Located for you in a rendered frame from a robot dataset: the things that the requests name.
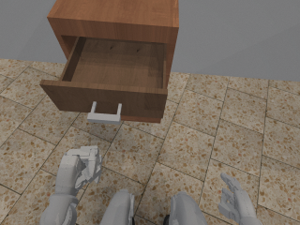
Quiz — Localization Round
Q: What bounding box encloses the drawer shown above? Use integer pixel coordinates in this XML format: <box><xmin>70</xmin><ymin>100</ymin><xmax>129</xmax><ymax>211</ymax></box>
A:
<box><xmin>39</xmin><ymin>37</ymin><xmax>168</xmax><ymax>119</ymax></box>

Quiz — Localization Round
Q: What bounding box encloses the robot right hand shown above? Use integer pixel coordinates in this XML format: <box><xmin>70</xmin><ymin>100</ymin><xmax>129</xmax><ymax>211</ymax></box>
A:
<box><xmin>218</xmin><ymin>172</ymin><xmax>257</xmax><ymax>224</ymax></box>

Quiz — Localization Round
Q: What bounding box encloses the left robot forearm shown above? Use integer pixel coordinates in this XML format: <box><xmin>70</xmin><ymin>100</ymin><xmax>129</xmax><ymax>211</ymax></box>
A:
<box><xmin>39</xmin><ymin>193</ymin><xmax>79</xmax><ymax>225</ymax></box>

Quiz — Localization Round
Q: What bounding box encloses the robot right thigh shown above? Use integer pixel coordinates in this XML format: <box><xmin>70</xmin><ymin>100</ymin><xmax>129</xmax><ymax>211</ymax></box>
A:
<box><xmin>170</xmin><ymin>194</ymin><xmax>208</xmax><ymax>225</ymax></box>

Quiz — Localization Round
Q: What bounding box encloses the robot right shin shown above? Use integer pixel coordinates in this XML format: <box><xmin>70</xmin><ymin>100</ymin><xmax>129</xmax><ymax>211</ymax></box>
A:
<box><xmin>169</xmin><ymin>191</ymin><xmax>187</xmax><ymax>225</ymax></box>

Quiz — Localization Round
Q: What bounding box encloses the cabinet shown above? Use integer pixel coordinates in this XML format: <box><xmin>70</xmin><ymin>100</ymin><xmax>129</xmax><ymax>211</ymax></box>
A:
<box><xmin>47</xmin><ymin>0</ymin><xmax>179</xmax><ymax>124</ymax></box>

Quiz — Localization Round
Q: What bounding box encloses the robot left hand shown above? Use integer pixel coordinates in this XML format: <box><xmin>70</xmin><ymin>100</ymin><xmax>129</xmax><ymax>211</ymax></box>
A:
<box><xmin>54</xmin><ymin>145</ymin><xmax>103</xmax><ymax>197</ymax></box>

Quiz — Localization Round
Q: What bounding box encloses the handle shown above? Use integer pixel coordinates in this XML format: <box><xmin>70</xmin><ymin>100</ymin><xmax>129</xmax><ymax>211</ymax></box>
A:
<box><xmin>87</xmin><ymin>101</ymin><xmax>122</xmax><ymax>125</ymax></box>

